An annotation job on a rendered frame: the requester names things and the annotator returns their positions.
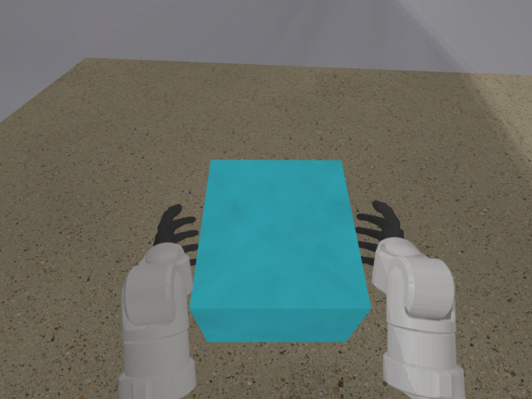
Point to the left robot forearm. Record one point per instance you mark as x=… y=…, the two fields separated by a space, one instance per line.
x=154 y=317

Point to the right robot forearm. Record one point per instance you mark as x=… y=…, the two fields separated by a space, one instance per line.
x=421 y=314

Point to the robot right hand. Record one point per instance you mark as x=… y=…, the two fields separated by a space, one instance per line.
x=390 y=228

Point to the robot left hand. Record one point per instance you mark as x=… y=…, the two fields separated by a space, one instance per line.
x=167 y=227

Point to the carton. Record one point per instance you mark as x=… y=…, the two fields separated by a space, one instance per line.
x=278 y=258

